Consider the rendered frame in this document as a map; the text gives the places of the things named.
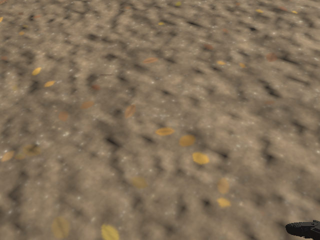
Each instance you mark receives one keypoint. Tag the right robot hand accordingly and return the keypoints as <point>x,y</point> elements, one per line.
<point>306,230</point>

